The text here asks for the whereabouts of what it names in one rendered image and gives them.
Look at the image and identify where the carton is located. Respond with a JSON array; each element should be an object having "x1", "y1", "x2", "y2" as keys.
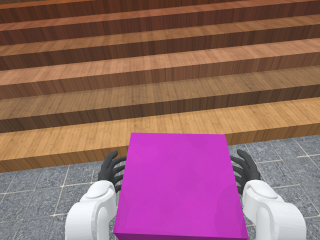
[{"x1": 113, "y1": 132, "x2": 249, "y2": 240}]

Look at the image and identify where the right robot forearm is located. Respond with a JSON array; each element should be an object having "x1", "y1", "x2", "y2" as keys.
[{"x1": 242, "y1": 180, "x2": 307, "y2": 240}]

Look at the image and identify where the left robot forearm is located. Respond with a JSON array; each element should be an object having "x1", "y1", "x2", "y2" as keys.
[{"x1": 65, "y1": 180, "x2": 117, "y2": 240}]

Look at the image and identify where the robot right hand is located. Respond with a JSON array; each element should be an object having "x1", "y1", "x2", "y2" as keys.
[{"x1": 230, "y1": 149, "x2": 261, "y2": 197}]

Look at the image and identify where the robot left hand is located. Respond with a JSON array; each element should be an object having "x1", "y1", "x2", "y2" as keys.
[{"x1": 97, "y1": 150, "x2": 127, "y2": 193}]

